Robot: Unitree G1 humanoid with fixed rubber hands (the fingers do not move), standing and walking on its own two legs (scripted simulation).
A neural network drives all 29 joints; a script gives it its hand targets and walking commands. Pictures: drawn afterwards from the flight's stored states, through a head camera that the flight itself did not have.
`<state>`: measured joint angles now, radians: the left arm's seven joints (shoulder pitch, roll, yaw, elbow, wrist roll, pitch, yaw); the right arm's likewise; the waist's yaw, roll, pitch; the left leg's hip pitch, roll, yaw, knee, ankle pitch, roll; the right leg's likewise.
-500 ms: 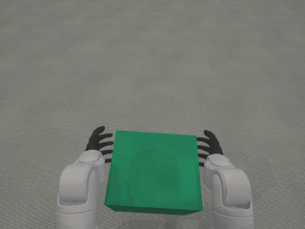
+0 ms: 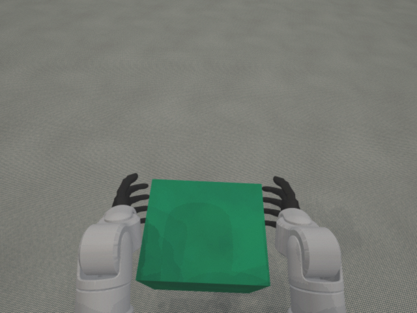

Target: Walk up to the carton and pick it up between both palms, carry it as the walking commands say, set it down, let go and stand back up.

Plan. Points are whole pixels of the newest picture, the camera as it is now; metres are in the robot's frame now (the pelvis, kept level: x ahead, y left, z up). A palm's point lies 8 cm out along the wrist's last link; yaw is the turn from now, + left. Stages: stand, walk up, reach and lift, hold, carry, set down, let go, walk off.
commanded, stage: carry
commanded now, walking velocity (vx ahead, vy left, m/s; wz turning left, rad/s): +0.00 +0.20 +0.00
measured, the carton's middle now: (204, 240) +0.27 +0.01 +0.00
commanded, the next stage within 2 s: none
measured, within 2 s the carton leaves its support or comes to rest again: neither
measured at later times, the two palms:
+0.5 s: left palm (9, 253) +0.19 +0.30 +0.09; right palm (200, 261) +0.19 +0.02 +0.10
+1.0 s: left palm out of the picture +0.12 +0.36 +0.11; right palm out of the picture +0.10 +0.08 +0.11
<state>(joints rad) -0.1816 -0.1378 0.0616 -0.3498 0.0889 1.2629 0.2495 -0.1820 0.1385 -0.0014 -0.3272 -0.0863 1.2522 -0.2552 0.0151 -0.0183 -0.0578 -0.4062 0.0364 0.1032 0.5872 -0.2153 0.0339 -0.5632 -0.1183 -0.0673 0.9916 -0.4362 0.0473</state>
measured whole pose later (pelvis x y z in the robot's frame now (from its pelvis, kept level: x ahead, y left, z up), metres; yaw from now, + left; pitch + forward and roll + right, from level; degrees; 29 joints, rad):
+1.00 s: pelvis -0.15 +0.23 +0.01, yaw -1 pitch +1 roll -1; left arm -0.21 -0.14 0.04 -0.28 0.09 1.24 0.24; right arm -0.16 0.13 -0.02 -0.34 -0.09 1.26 -0.27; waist -0.01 0.03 -0.12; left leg -0.40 -0.01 0.18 0.42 -0.06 0.11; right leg -0.32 -0.05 -0.09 0.57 -0.33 0.00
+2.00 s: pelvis -0.25 +0.27 +0.00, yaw +1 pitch +3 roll +1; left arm -0.17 -0.14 0.03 -0.33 0.08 1.22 0.25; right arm -0.14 0.13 0.00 -0.34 -0.09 1.22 -0.25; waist 0.01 -0.01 -0.08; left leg -0.29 0.01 0.13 0.58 -0.34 0.04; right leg -0.44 -0.07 -0.09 0.56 -0.17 0.00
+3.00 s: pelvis -0.26 +0.25 +0.01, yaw +11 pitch -7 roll +0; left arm -0.22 -0.14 0.10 0.34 0.20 0.66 0.12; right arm -0.19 0.14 -0.14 0.21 -0.28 0.69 -0.08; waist -0.09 0.05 0.06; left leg -0.09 -0.05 -0.12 0.46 -0.25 0.01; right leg -0.15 0.01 0.05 0.41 -0.14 0.02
